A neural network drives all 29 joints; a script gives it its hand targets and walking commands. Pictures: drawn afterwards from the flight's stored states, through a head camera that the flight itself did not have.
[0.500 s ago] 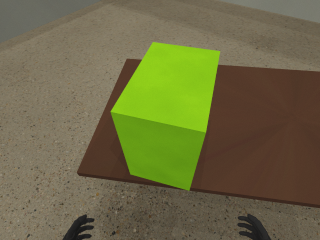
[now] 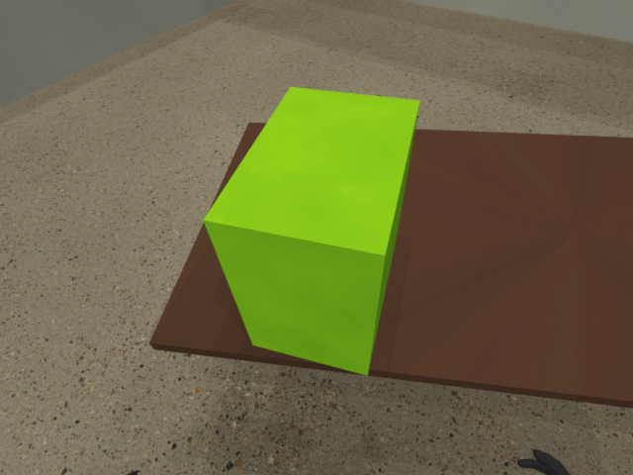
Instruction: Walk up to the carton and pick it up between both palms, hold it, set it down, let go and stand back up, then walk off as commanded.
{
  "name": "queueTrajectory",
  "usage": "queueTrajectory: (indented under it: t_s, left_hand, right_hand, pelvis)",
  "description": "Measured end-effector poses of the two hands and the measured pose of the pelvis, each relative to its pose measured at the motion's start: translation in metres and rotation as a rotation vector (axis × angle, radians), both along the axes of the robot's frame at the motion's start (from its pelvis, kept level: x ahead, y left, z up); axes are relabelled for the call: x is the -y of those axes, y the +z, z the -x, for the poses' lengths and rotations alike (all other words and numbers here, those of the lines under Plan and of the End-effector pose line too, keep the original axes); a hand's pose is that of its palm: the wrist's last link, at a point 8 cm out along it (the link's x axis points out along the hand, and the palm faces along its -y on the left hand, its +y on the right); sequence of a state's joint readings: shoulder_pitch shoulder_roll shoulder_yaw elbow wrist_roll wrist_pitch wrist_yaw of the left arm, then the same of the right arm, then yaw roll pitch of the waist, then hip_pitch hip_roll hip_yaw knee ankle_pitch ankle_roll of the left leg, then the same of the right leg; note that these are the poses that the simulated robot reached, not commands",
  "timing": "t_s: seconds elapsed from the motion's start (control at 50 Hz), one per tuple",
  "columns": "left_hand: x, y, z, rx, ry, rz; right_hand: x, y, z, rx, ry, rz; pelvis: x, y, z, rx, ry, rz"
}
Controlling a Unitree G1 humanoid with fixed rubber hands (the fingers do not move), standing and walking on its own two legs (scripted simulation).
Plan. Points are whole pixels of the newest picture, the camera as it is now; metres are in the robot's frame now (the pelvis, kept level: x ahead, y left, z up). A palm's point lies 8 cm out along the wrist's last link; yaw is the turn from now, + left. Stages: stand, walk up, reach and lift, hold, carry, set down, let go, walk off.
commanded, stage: stand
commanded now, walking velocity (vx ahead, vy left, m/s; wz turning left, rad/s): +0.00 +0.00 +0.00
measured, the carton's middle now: (329, 232) +0.43 +0.02 +0.06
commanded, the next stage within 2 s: walk off in 0.96 s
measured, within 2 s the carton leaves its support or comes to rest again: neither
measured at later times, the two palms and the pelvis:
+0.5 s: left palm out of the picture +0.07 +0.30 -0.09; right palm out of the picture +0.12 -0.27 -0.10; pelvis +0.00 +0.00 +0.00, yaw +0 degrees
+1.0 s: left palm out of the picture +0.07 +0.30 -0.09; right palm out of the picture +0.11 -0.27 -0.10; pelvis +0.00 +0.00 +0.00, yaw +0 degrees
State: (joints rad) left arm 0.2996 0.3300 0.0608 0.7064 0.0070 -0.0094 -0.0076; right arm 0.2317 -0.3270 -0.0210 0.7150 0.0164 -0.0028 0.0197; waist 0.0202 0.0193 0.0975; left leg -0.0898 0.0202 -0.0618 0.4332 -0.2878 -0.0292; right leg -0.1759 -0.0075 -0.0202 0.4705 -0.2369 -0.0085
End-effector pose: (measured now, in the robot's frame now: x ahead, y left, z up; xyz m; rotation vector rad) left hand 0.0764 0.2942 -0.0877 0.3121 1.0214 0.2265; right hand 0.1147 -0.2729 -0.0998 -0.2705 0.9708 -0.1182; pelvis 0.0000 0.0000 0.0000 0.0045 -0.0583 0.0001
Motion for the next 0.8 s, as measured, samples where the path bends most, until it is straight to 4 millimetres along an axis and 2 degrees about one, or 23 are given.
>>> queueTrajectory:
  t_s: [0.8]
  left_hand:
    - [-0.002,-0.004,0.01,-0.029,0.017,0.001]
  right_hand:
    - [0.001,-0.001,0.003,0.005,-0.014,0.004]
  pelvis:
    - [0.0,0.0,0.0,0.001,0.0,0.0]
